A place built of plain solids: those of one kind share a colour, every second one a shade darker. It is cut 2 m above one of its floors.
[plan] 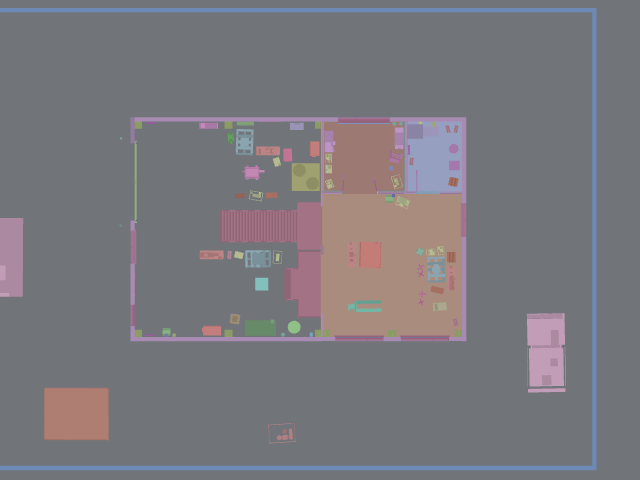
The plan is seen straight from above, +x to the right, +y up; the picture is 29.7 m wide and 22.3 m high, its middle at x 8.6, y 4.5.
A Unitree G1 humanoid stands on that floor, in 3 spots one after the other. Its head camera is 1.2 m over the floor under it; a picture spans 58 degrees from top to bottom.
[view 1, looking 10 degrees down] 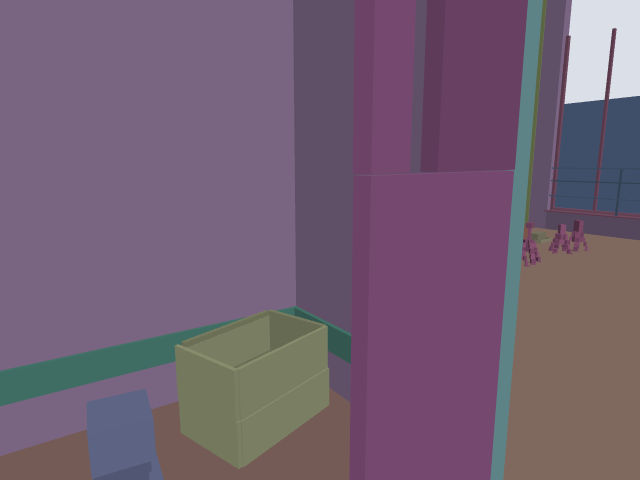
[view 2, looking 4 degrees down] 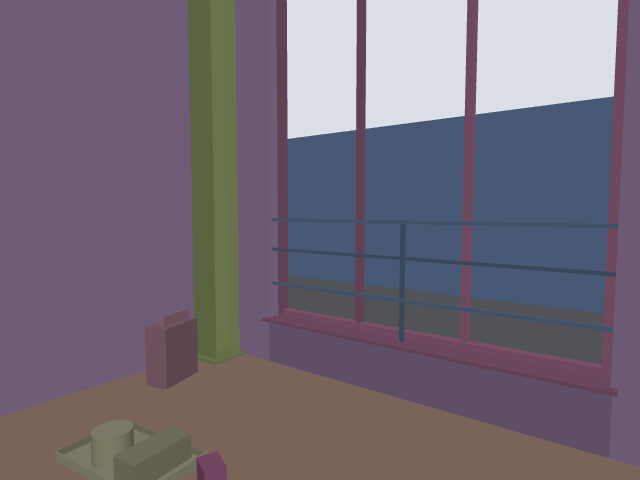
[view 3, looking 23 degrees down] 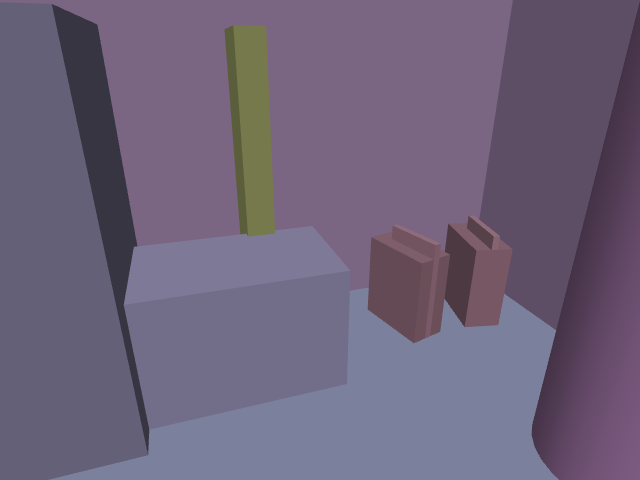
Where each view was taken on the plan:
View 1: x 10.45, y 8.05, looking -35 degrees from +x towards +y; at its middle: wall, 2.29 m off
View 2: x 12.25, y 2.45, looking -53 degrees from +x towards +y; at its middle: yard_bound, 10.60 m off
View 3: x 13.60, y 8.05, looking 72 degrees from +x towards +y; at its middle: plant_pumps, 1.78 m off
